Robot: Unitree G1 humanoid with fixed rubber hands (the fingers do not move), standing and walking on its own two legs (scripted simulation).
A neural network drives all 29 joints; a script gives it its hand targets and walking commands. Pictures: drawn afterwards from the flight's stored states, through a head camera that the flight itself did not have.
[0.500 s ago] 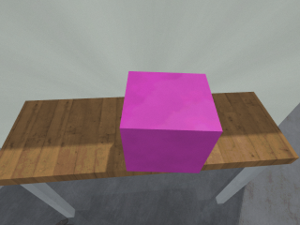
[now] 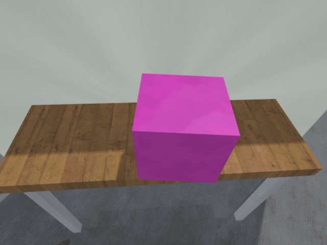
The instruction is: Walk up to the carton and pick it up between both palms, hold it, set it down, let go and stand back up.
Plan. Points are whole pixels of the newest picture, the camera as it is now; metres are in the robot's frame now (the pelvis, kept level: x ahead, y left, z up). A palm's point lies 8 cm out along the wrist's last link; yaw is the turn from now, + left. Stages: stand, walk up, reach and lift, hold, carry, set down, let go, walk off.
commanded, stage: walk up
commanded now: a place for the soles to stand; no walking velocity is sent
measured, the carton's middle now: (179, 129) +0.44 -0.05 +0.03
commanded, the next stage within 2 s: reach and lift in 0.34 s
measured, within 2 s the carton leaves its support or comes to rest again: neither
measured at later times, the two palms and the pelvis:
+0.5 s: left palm out of the picture +0.14 +0.26 -0.10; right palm out of the picture +0.14 -0.26 -0.11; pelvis -0.01 +0.00 -0.01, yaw +2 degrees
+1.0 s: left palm (64, 236) +0.18 +0.23 -0.06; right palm (270, 243) +0.16 -0.25 -0.05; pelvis +0.03 +0.01 +0.02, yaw +0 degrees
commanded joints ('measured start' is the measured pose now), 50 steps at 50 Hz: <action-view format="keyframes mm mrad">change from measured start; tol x16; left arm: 1 -28 146 51 -97 8 -32 3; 17 -11 157 47 -94 4 -37 13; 18 -478 163 56 -227 -7 136 57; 23 -150 114 63 -315 24 308 46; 50 8 -20 -6 -453 -32 -7 141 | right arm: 1 22 -185 -61 -76 -5 -28 -8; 17 22 -172 -53 -73 -8 -29 -4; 18 -524 -95 -159 15 -78 -134 33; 24 -232 -97 -129 114 -37 -181 48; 50 -149 -90 -101 -133 65 -255 121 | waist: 1 14 37 -26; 17 3 -32 -19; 19 5 199 -8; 23 -36 -139 -143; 50 -3 -6 -86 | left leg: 1 -102 126 -183 -204 -114 89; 17 -96 87 -154 -147 -55 79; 18 -380 86 -6 -149 -460 64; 20 -680 145 2 -179 -348 86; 22 -325 59 84 -24 -4 56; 25 94 -8 70 -57 65 3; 50 233 -33 41 -296 271 -14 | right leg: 1 70 -68 142 -84 -153 -12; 17 60 -109 156 -135 -145 -29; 18 221 33 -23 99 -291 5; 20 538 55 -52 253 -3 12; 24 177 -44 11 -55 129 11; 50 264 9 32 -281 220 7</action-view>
